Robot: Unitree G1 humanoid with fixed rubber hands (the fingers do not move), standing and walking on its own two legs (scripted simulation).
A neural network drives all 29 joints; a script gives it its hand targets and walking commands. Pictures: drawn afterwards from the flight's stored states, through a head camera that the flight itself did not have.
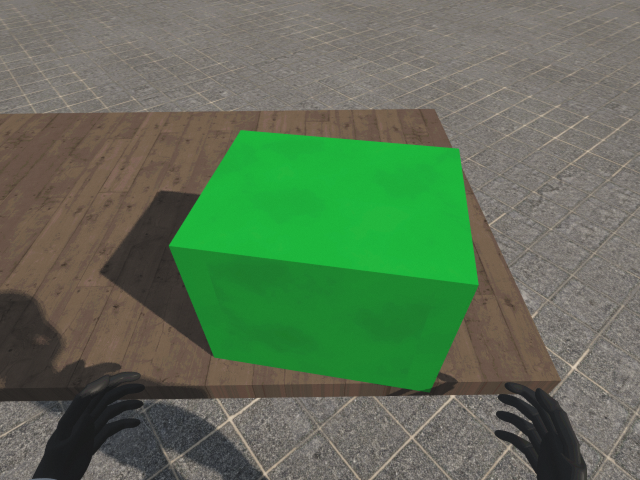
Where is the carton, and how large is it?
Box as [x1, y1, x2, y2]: [169, 130, 478, 392]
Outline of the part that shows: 241,130 169,244 169,247 214,357 429,392 478,285 458,149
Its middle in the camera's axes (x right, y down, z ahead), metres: +0.02 +0.02 +0.53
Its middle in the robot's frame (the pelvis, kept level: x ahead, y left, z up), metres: +0.40 +0.02 +0.08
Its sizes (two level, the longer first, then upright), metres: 0.301 0.232 0.229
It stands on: a table, 0.75 m high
